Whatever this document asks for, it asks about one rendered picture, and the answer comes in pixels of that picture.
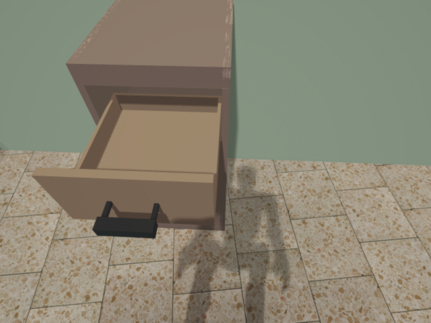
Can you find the handle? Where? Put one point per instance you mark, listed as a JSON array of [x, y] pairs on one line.
[[126, 227]]

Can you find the drawer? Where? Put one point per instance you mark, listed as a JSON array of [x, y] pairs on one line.
[[146, 149]]

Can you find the cabinet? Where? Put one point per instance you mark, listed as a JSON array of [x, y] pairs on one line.
[[180, 47]]

